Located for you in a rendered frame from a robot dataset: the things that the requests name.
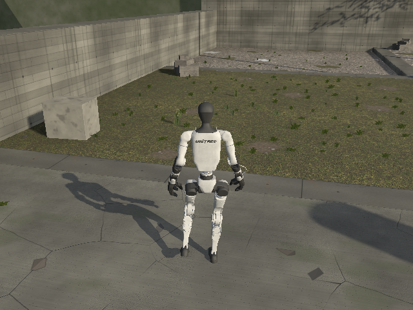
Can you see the right robot forearm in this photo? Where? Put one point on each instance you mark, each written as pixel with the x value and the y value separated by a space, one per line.
pixel 237 171

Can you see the right robot upper arm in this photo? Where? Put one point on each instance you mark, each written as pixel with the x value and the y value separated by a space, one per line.
pixel 229 145

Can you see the left robot foot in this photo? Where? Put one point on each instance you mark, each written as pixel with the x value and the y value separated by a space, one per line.
pixel 184 251

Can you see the left robot upper arm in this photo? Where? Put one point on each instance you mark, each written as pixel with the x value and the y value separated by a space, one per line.
pixel 182 147

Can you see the left robot forearm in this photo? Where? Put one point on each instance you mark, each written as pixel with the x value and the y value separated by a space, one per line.
pixel 175 172

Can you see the left robot hand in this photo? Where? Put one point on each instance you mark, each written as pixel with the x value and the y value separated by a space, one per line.
pixel 174 186

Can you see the robot foot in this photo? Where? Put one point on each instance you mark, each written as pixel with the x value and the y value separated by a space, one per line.
pixel 184 251
pixel 213 257

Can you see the right robot foot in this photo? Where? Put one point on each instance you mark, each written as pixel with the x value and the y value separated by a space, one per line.
pixel 213 257

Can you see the right robot hand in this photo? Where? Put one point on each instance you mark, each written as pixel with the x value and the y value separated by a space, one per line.
pixel 235 182

